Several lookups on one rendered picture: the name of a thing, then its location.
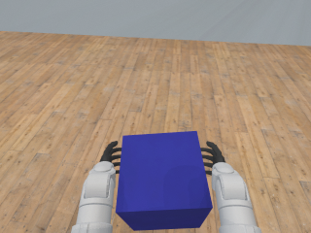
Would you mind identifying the left robot forearm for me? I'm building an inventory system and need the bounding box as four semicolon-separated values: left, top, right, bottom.
71;161;116;233

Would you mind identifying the robot left hand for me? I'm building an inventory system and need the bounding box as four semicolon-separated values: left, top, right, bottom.
99;141;121;174

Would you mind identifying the robot right hand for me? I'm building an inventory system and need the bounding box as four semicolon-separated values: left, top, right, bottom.
200;141;225;176

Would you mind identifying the carton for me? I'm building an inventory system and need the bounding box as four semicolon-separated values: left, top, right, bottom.
116;131;213;231

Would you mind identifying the right robot forearm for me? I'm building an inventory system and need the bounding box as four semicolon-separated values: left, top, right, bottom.
212;162;262;233

